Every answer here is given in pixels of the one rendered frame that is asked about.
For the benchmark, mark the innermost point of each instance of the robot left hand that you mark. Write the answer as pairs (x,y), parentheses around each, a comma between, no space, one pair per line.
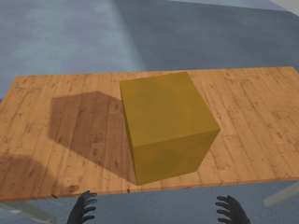
(77,214)

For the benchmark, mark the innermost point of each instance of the carton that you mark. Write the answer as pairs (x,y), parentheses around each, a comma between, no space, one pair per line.
(169,127)

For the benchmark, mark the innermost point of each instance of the table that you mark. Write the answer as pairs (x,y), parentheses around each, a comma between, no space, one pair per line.
(61,135)

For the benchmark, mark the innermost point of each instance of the robot right hand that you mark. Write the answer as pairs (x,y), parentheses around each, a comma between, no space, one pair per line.
(236,214)

